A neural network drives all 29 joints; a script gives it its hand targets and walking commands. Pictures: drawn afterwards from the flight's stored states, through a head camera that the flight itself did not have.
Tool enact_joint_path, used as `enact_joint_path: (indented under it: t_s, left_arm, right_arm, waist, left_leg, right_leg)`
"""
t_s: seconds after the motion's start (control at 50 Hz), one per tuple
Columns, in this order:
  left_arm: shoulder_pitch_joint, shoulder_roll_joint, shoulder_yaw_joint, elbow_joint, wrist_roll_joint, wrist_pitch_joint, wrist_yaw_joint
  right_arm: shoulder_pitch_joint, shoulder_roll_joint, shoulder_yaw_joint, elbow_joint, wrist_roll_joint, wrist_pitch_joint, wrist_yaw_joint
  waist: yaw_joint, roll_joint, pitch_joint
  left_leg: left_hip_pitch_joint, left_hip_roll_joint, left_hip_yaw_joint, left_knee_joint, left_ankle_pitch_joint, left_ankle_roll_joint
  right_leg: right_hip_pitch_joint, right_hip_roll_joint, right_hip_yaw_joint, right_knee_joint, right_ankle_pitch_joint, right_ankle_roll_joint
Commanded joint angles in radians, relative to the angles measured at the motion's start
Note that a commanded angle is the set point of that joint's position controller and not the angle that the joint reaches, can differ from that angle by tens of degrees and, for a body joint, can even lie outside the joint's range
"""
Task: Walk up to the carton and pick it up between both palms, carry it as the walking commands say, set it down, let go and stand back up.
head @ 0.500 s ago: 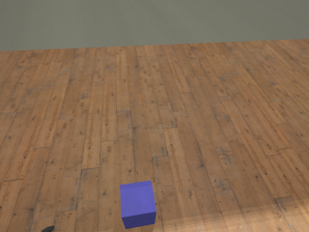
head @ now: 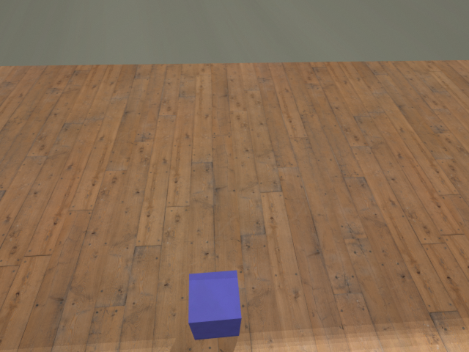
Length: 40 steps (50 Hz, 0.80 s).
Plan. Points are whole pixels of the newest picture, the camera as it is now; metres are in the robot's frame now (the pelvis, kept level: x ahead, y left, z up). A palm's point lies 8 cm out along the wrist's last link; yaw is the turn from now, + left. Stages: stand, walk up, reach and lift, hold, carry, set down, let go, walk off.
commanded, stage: walk up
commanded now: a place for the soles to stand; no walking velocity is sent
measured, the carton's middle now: (215, 306) +0.41 +0.05 -0.65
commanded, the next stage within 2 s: reach and lift in 0.38 s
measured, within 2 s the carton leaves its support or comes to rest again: neither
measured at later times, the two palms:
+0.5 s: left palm out of the picture +0.12 +0.30 -0.11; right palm out of the picture +0.13 -0.28 -0.10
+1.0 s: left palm (99, 327) +0.22 +0.26 -0.15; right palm (341, 323) +0.23 -0.22 -0.16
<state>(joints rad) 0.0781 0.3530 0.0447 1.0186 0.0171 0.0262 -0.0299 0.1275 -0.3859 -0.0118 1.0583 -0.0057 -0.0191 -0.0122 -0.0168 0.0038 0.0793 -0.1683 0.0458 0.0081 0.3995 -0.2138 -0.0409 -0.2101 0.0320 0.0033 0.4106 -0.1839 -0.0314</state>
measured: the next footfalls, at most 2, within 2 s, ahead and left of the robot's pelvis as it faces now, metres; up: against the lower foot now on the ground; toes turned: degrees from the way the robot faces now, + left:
none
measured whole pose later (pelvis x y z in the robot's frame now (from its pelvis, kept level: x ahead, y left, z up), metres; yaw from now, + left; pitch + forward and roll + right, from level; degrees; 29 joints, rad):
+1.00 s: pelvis -0.01 +0.03 -0.06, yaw +0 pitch +19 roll +1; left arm -0.10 0.18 0.14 0.60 -0.01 0.16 0.00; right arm -0.10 -0.25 -0.11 0.59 -0.02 0.18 0.05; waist 0.01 0.01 -0.05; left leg -0.82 -0.01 0.00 0.88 -0.40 0.00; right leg -0.86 0.00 0.05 0.89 -0.37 0.02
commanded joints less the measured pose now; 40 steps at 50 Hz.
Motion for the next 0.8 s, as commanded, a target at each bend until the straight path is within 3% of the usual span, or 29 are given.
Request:
enact_joint_path:
  t_s: [0.0, 0.02, 0.06, 0.1, 0.12, 0.16, 0.2, 0.24, 0.28, 0.3, 0.36, 0.38, 0.4, 0.42, 0.44, 0.46, 0.48, 0.5, 0.54, 0.6, 0.62, 0.64, 0.66, 0.68, 0.7, 0.72, 0.74, 0.76, 0.78]
  left_arm:
    - [-0.064, 0.221, 0.046, -0.07, -0.008, -0.017, 0.008]
    - [-0.054, 0.207, 0.042, -0.078, -0.004, -0.021, 0.003]
    - [-0.049, 0.214, 0.044, -0.063, -0.002, -0.017, 0.009]
    - [-0.062, 0.214, 0.042, -0.069, 0.001, -0.014, 0.006]
    - [-0.065, 0.224, 0.048, -0.08, 0.0, -0.016, 0.004]
    - [-0.044, 0.224, 0.05, -0.072, -0.011, -0.016, 0.002]
    - [-0.079, 0.205, 0.04, -0.073, -0.001, -0.014, 0.004]
    - [-0.065, 0.223, 0.048, -0.067, -0.005, -0.012, 0.002]
    - [-0.072, 0.225, 0.047, -0.071, -0.001, -0.015, 0.002]
    - [-0.062, 0.208, 0.04, -0.062, -0.007, -0.014, 0.003]
    - [-0.061, 0.213, 0.043, -0.064, 0.0, -0.012, 0.002]
    - [-0.225, 0.118, 0.099, -0.415, 0.011, 0.004, -0.041]
    - [-0.164, 0.156, 0.1, -0.438, 0.022, 0.07, -0.05]
    - [-0.167, 0.161, 0.107, -0.466, 0.006, 0.124, -0.052]
    - [-0.115, 0.178, 0.13, -0.464, 0.017, 0.172, -0.059]
    - [-0.092, 0.158, 0.151, -0.492, 0.026, 0.193, -0.062]
    - [-0.086, 0.157, 0.149, -0.522, 0.032, 0.212, -0.05]
    - [-0.075, 0.137, 0.161, -0.53, 0.012, 0.221, -0.038]
    - [-0.066, 0.108, 0.142, -0.557, 0.036, 0.236, -0.03]
    - [-0.047, 0.076, 0.152, -0.555, 0.035, 0.225, -0.031]
    - [-0.071, 0.053, 0.122, -0.592, 0.038, 0.219, -0.023]
    - [-0.071, 0.037, 0.123, -0.594, 0.036, 0.208, -0.011]
    - [-0.039, 0.032, 0.105, -0.53, 0.034, 0.21, -0.008]
    - [-0.061, 0.011, 0.089, -0.552, 0.018, 0.186, -0.009]
    - [-0.026, 0.009, 0.098, -0.526, 0.017, 0.173, 0.0]
    - [-0.079, 0.03, 0.127, -0.563, 0.029, 0.165, 0.005]
    - [-0.081, -0.001, 0.105, -0.549, -0.003, 0.16, 0.011]
    - [-0.086, -0.003, 0.095, -0.542, 0.008, 0.15, 0.023]
    - [-0.127, -0.004, 0.114, -0.555, 0.009, 0.149, 0.018]
  right_arm:
    - [-0.02, -0.224, -0.04, -0.052, 0.0, -0.019, -0.011]
    - [0.001, -0.227, -0.04, -0.055, -0.002, -0.02, -0.01]
    - [-0.025, -0.218, -0.034, -0.061, 0.002, -0.02, -0.01]
    - [-0.026, -0.219, -0.041, -0.06, -0.003, -0.016, -0.011]
    - [-0.003, -0.232, -0.04, -0.066, -0.002, -0.018, -0.01]
    - [-0.025, -0.214, -0.038, -0.071, -0.004, -0.023, -0.01]
    - [-0.024, -0.209, -0.035, -0.071, 0.001, -0.019, -0.013]
    - [-0.029, -0.229, -0.041, -0.078, -0.001, -0.021, -0.01]
    - [-0.012, -0.232, -0.043, -0.091, -0.002, -0.019, -0.009]
    - [-0.013, -0.235, -0.043, -0.081, 0.002, -0.021, -0.007]
    - [-0.029, -0.241, -0.045, -0.084, -0.003, -0.018, -0.009]
    - [-0.202, -0.055, -0.115, -0.435, -0.012, 0.056, 0.041]
    - [-0.189, -0.087, -0.137, -0.575, -0.049, 0.108, 0.059]
    - [-0.18, -0.082, -0.149, -0.512, -0.034, 0.172, 0.066]
    - [-0.143, -0.08, -0.151, -0.529, -0.029, 0.214, 0.076]
    - [-0.147, -0.102, -0.163, -0.574, -0.059, 0.242, 0.086]
    - [-0.127, -0.103, -0.193, -0.597, -0.075, 0.249, 0.078]
    - [-0.119, -0.088, -0.171, -0.613, -0.063, 0.264, 0.075]
    - [-0.03, -0.102, -0.231, -0.561, -0.093, 0.284, 0.078]
    - [-0.102, -0.037, -0.157, -0.598, -0.062, 0.272, 0.087]
    - [-0.075, -0.041, -0.183, -0.57, -0.066, 0.268, 0.09]
    - [-0.097, -0.045, -0.167, -0.558, -0.061, 0.255, 0.09]
    - [-0.078, -0.057, -0.184, -0.583, -0.063, 0.245, 0.081]
    - [-0.108, -0.085, -0.197, -0.605, -0.084, 0.224, 0.082]
    - [-0.101, -0.057, -0.19, -0.615, -0.068, 0.217, 0.074]
    - [-0.1, -0.069, -0.193, -0.604, -0.064, 0.213, 0.077]
    - [-0.146, -0.01, -0.144, -0.606, -0.037, 0.204, 0.079]
    - [-0.124, -0.094, -0.215, -0.591, -0.064, 0.196, 0.075]
    - [-0.158, -0.026, -0.167, -0.623, -0.039, 0.202, 0.079]
  waist:
    - [-0.002, -0.014, -0.089]
    - [0.004, -0.003, -0.165]
    - [0.01, -0.048, -0.103]
    - [0.012, 0.005, -0.112]
    - [-0.005, -0.018, -0.12]
    - [0.015, 0.005, -0.138]
    - [0.008, -0.034, -0.133]
    - [0.011, 0.029, -0.118]
    - [0.004, -0.015, -0.127]
    - [0.015, 0.002, -0.132]
    - [0.009, 0.002, -0.1]
    - [0.037, -0.068, 0.003]
    - [0.028, -0.069, 0.048]
    - [0.007, -0.018, 0.02]
    - [-0.005, -0.034, 0.032]
    - [0.0, -0.013, -0.008]
    - [-0.022, -0.022, -0.04]
    - [0.017, -0.017, -0.073]
    - [-0.022, 0.006, -0.113]
    - [0.02, 0.001, -0.197]
    - [-0.016, 0.047, -0.223]
    - [0.02, 0.085, -0.275]
    - [-0.016, -0.004, -0.257]
    - [0.005, 0.028, -0.337]
    - [-0.003, -0.009, -0.351]
    - [0.002, 0.017, -0.375]
    - [0.026, -0.005, -0.395]
    - [-0.017, 0.031, -0.386]
    - [0.002, -0.035, -0.393]
  left_leg:
    - [0.01, 0.075, -0.051, -0.026, 0.125, 0.069]
    - [0.037, 0.088, -0.052, -0.03, 0.165, 0.07]
    - [0.016, 0.083, -0.06, -0.024, 0.159, 0.068]
    - [0.023, 0.068, -0.063, -0.004, 0.133, 0.073]
    - [0.003, 0.082, -0.055, -0.011, 0.147, 0.076]
    - [-0.019, 0.086, -0.074, -0.018, 0.168, 0.083]
    - [-0.006, 0.076, -0.075, -0.016, 0.153, 0.076]
    - [-0.023, 0.084, -0.085, -0.008, 0.182, 0.079]
    - [-0.025, 0.087, -0.096, -0.017, 0.173, 0.082]
    - [-0.022, 0.09, -0.107, -0.026, 0.163, 0.08]
    - [-0.035, 0.071, -0.098, -0.006, 0.112, 0.087]
    - [-0.129, -0.109, 0.025, 0.064, -0.146, 0.043]
    - [-0.112, -0.124, 0.061, 0.069, -0.189, 0.036]
    - [-0.089, -0.114, 0.084, 0.087, -0.229, 0.016]
    - [-0.049, -0.121, 0.093, 0.086, -0.245, 0.015]
    - [-0.051, -0.121, 0.108, 0.08, -0.243, 0.011]
    - [-0.045, -0.105, 0.09, 0.07, -0.184, 0.012]
    - [-0.101, -0.11, 0.088, 0.082, -0.144, 0.01]
    - [-0.067, -0.1, 0.062, 0.088, -0.094, 0.001]
    - [-0.128, -0.092, 0.046, 0.165, 0.023, 0.02]
    - [-0.114, -0.083, 0.03, 0.175, 0.065, -0.001]
    - [-0.121, -0.085, 0.023, 0.201, 0.132, -0.01]
    - [-0.167, -0.09, 0.013, 0.225, 0.141, -0.009]
    - [-0.176, -0.085, -0.005, 0.251, 0.219, -0.007]
    - [-0.21, -0.086, -0.016, 0.275, 0.317, -0.009]
    - [-0.21, -0.088, -0.004, 0.29, 0.294, -0.014]
    - [-0.237, -0.092, -0.014, 0.298, 0.349, -0.01]
    - [-0.27, -0.09, -0.022, 0.316, 0.313, -0.028]
    - [-0.295, -0.088, -0.013, 0.319, 0.285, -0.015]
  right_leg:
    - [0.004, -0.145, 0.13, -0.076, 0.063, -0.028]
    - [0.071, -0.144, 0.106, -0.064, 0.079, -0.025]
    - [0.028, -0.137, 0.105, -0.071, 0.066, -0.021]
    - [0.005, -0.141, 0.114, -0.082, 0.008, -0.026]
    - [0.03, -0.144, 0.106, -0.068, 0.03, -0.027]
    - [0.065, -0.135, 0.105, -0.049, 0.059, -0.026]
    - [0.048, -0.148, 0.098, -0.057, 0.064, -0.026]
    - [0.048, -0.133, 0.081, -0.043, 0.051, -0.015]
    - [0.058, -0.136, 0.086, -0.038, 0.062, -0.019]
    - [0.06, -0.139, 0.081, -0.042, 0.061, -0.011]
    - [0.012, -0.142, 0.099, -0.072, -0.048, -0.023]
    - [-0.101, -0.024, -0.004, 0.015, -0.251, 0.041]
    - [-0.177, -0.025, -0.051, -0.017, -0.294, 0.055]
    - [-0.199, -0.029, -0.05, -0.035, -0.356, 0.047]
    - [-0.191, -0.044, -0.043, -0.056, -0.387, 0.054]
    - [-0.14, -0.029, -0.036, -0.043, -0.357, 0.043]
    - [-0.142, -0.013, -0.035, -0.022, -0.271, 0.042]
    - [-0.087, -0.016, -0.013, -0.007, -0.229, 0.039]
    - [-0.068, 0.007, -0.034, 0.038, -0.133, 0.045]
    - [-0.095, 0.013, -0.029, 0.132, -0.024, 0.062]
    - [-0.127, 0.024, -0.033, 0.163, 0.025, 0.056]
    - [-0.138, 0.02, -0.03, 0.191, 0.064, 0.046]
    - [-0.148, 0.027, -0.034, 0.22, 0.123, 0.057]
    - [-0.182, 0.028, -0.032, 0.273, 0.165, 0.054]
    - [-0.202, 0.041, -0.031, 0.304, 0.256, 0.062]
    - [-0.188, 0.03, -0.026, 0.315, 0.244, 0.053]
    - [-0.254, 0.032, -0.023, 0.328, 0.254, 0.055]
    - [-0.276, 0.039, -0.035, 0.358, 0.229, 0.055]
    - [-0.316, 0.037, -0.042, 0.365, 0.204, 0.066]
